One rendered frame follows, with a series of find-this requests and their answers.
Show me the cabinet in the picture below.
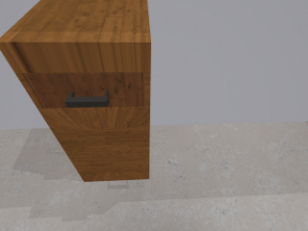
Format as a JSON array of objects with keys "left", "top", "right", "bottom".
[{"left": 0, "top": 0, "right": 151, "bottom": 182}]

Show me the handle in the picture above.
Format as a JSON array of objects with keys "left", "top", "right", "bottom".
[{"left": 64, "top": 90, "right": 109, "bottom": 108}]

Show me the drawer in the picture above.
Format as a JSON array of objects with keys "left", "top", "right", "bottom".
[{"left": 24, "top": 72, "right": 144, "bottom": 109}]

